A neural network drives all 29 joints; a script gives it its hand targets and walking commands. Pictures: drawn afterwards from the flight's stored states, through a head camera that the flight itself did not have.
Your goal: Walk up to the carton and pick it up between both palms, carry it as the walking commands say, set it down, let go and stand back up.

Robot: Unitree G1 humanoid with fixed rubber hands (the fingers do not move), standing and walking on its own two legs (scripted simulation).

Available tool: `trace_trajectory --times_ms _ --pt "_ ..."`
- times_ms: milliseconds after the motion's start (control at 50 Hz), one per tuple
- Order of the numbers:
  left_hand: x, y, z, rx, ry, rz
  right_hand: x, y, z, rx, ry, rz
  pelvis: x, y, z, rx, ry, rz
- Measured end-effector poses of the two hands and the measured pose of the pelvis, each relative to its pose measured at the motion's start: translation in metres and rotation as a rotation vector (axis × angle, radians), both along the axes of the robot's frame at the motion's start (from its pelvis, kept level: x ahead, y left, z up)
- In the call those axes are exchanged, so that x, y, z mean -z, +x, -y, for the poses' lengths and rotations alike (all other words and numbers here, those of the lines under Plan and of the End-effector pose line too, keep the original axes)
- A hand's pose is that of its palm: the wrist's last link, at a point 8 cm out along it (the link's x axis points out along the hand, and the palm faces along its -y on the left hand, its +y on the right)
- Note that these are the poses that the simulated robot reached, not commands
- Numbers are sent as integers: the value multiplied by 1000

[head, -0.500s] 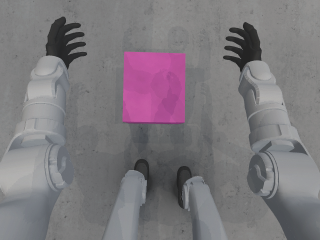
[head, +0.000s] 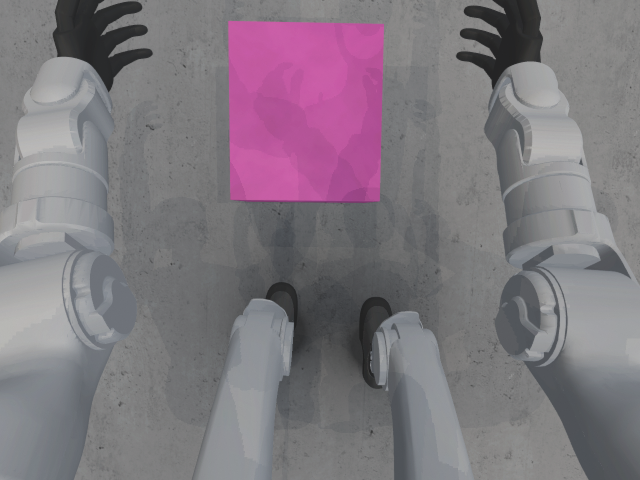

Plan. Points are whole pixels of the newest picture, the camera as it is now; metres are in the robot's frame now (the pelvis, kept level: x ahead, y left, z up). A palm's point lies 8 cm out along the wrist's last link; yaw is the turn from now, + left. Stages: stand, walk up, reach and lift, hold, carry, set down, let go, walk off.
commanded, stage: reach and lift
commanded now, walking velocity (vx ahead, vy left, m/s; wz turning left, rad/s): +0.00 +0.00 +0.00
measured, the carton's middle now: (306, 126) +0.55 +0.08 -0.49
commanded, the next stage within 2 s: none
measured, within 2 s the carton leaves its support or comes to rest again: neither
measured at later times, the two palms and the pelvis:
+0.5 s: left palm (156, 98) +0.52 +0.28 -0.27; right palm (462, 103) +0.55 -0.14 -0.27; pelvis -0.03 +0.00 -0.13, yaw -2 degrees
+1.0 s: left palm (197, 126) +0.51 +0.26 -0.40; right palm (433, 132) +0.54 -0.14 -0.40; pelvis -0.03 +0.00 -0.22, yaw -1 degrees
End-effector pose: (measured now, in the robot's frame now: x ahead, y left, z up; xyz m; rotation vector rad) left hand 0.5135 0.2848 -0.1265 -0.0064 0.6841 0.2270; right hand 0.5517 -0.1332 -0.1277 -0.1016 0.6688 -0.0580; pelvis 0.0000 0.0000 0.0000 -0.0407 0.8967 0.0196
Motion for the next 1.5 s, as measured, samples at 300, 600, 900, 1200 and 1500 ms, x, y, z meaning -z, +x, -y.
trace_trajectory --times_ms 300,600,900,1200,1500 --pt "84 4 2 4 12 6 82 0 3 22 8 4 93 -19 -2 -3 -15 32" --pt "178 2 9 -1 13 -32 167 2 -3 -2 0 -22 155 -25 -2 8 -22 74" --pt "259 -8 19 13 28 -86 251 -9 1 9 22 -56 209 -29 -2 25 -11 172" --pt "280 -8 22 7 20 -61 272 -8 -5 -35 14 -38 232 -29 4 35 10 256" --pt "274 -4 35 34 -5 -62 271 -15 -5 -16 20 -61 230 -40 1 30 9 288"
